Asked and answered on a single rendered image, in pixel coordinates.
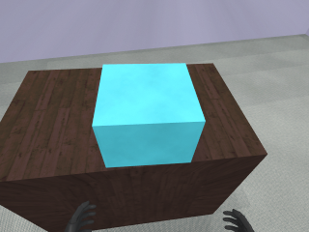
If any robot right hand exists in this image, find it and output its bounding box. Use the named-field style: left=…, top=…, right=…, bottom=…
left=223, top=209, right=255, bottom=232

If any pedestal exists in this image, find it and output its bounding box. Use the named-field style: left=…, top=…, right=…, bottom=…
left=0, top=63, right=267, bottom=232

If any carton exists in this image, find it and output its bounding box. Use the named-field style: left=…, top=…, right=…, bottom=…
left=92, top=63, right=206, bottom=168

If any robot left hand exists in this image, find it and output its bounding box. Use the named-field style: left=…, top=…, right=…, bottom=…
left=64, top=200, right=96, bottom=232

